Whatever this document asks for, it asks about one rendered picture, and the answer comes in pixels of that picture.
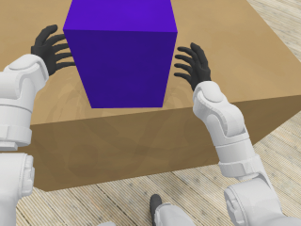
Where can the robot left hand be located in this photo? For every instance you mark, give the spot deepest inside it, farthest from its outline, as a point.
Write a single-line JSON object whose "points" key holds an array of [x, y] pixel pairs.
{"points": [[44, 49]]}

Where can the robot left forearm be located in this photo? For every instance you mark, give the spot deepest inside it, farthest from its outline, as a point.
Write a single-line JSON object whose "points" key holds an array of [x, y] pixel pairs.
{"points": [[19, 83]]}

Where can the robot right shin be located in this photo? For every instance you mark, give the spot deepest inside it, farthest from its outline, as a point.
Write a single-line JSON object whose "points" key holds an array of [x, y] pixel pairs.
{"points": [[163, 204]]}

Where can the robot right forearm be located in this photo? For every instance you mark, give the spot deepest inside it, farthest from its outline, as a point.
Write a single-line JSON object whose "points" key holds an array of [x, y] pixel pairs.
{"points": [[226, 125]]}

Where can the pedestal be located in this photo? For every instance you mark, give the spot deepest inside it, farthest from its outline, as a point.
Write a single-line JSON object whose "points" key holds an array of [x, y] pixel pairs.
{"points": [[75, 145]]}

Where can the right robot foot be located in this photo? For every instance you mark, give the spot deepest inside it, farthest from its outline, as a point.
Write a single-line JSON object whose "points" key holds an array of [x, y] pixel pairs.
{"points": [[155, 201]]}

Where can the right robot upper arm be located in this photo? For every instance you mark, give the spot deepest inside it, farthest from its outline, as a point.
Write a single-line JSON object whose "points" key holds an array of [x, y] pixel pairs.
{"points": [[253, 203]]}

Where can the carton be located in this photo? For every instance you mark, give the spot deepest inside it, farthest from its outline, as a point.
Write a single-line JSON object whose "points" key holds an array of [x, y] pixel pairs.
{"points": [[122, 50]]}

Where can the robot right hand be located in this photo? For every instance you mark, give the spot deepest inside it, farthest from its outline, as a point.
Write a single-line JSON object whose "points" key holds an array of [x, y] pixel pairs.
{"points": [[199, 68]]}

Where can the left robot upper arm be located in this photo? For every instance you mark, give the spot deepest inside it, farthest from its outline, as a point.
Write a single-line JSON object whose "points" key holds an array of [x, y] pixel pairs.
{"points": [[16, 181]]}

